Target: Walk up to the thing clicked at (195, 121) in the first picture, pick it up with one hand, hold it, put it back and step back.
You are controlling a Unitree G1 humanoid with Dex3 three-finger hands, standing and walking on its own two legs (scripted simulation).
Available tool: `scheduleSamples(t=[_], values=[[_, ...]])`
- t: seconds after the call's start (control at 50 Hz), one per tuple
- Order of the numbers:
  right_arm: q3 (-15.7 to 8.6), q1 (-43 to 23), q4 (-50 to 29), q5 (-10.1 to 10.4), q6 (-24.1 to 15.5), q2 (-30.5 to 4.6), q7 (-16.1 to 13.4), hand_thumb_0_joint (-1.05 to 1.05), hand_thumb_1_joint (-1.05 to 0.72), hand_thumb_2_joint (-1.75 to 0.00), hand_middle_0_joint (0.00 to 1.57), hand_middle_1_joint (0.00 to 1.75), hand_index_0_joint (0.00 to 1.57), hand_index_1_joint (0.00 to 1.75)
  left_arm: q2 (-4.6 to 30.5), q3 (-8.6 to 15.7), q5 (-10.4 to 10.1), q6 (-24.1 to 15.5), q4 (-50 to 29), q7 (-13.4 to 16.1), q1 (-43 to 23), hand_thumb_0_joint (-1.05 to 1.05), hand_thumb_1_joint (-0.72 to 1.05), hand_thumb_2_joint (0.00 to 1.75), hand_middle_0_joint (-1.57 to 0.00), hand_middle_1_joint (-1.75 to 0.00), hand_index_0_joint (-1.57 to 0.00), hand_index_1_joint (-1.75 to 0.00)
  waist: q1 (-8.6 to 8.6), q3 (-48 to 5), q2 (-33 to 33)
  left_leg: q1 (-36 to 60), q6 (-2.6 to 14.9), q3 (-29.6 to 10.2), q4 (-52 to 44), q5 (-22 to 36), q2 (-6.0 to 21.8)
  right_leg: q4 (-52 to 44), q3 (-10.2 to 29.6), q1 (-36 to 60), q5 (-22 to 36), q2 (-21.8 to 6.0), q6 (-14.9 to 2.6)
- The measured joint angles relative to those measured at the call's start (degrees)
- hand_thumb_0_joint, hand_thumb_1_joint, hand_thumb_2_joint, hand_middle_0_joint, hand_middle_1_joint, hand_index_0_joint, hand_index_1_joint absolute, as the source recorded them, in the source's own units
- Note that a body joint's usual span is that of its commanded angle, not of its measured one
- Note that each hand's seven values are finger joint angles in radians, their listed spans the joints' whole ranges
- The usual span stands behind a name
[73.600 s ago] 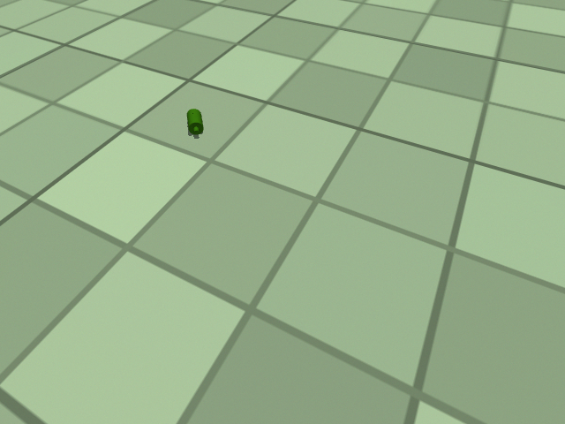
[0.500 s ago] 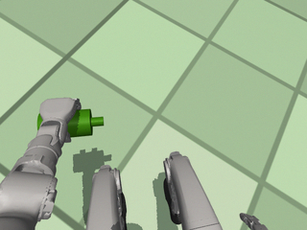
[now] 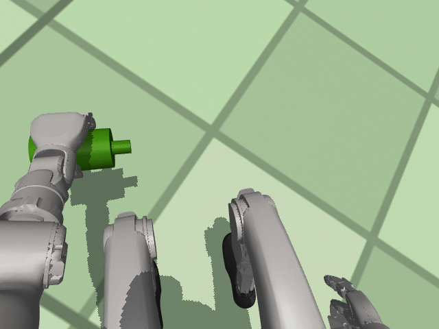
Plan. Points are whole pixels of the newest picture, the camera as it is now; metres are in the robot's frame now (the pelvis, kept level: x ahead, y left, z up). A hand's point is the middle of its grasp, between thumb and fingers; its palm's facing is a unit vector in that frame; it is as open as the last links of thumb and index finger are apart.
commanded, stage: crouch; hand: left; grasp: from above
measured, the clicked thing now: (86, 150) +0.46 +0.20 -0.21
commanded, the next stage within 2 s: lower in 0.64 s
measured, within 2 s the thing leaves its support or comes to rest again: neither
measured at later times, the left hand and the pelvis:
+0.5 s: hand (83, 154) +0.46 +0.22 -0.23, palm faces -0.47 +0.00 -0.88, open 10.8 cm; pelvis -0.01 +0.00 -0.06, yaw -1 degrees
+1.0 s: hand (88, 156) +0.47 +0.22 -0.27, palm faces -0.49 -0.01 -0.87, open 10.8 cm; pelvis -0.01 +0.00 -0.09, yaw -2 degrees
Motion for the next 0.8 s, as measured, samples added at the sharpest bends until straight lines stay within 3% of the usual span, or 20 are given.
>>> scheduleSamples(t=[0.1,0.24,0.62,0.8], values=[[0.2,0.2,0.1,-0.2,0.2,0.0,0.8,0.0,-0.91,-0.9,0.21,0.3,0.2,0.3,0.8,0.4,-0.3,-0.6,0.2,-1.0,-0.8,-0.01,-0.08,0.44,-0.71,-0.42,-0.7,-0.43,-0.2,1.0,0.0,-1.9,0.18,-0.1,2.5,-0.3,0.0,2.2,0.0,-1.8,-0.1,0.1,0.26],[0.7,1.5,0.7,-0.5,0.4,0.0,1.8,0.0,-0.91,-0.9,0.21,0.3,0.2,0.3,2.3,0.7,0.8,-2.0,0.9,-1.3,-2.1,-0.01,-0.08,0.43,-0.7,-0.43,-0.7,-0.43,-0.91,2.2,-0.4,-5.0,0.27,-0.3,5.7,0.0,-0.2,5.0,0.0,-4.6,0.3,0.2,0.43],[2.9,2.4,1.8,-1.5,-0.7,-1.0,2.4,0.0,-0.91,-0.9,0.21,0.3,0.2,0.3,5.2,2.0,2.4,-3.1,8.6,0.9,-6.4,-0.01,-0.07,0.41,-0.72,-0.41,-0.71,-0.41,-3.25,3.6,-0.5,-10.4,-0.15,-0.9,12.1,0.6,-0.6,11.2,-0.1,-10.2,1.1,0.5,0.36],[3.6,1.6,1.5,-1.8,-0.9,-1.3,2.6,0.0,-0.91,-0.9,0.21,0.3,0.2,0.3,5.8,1.8,1.6,-2.8,8.8,0.6,-6.7,-0.01,-0.07,0.4,-0.72,-0.39,-0.72,-0.39,-3.04,4.8,-0.5,-11.6,-0.34,-1.3,13.9,0.2,-0.7,12.9,-0.3,-11.4,0.9,0.6,0.4]])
